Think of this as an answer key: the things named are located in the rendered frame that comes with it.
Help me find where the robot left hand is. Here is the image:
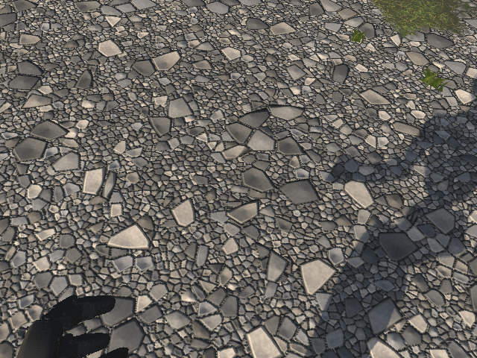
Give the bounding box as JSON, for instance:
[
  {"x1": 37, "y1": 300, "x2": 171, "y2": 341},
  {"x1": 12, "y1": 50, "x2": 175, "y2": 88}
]
[{"x1": 17, "y1": 295, "x2": 129, "y2": 358}]

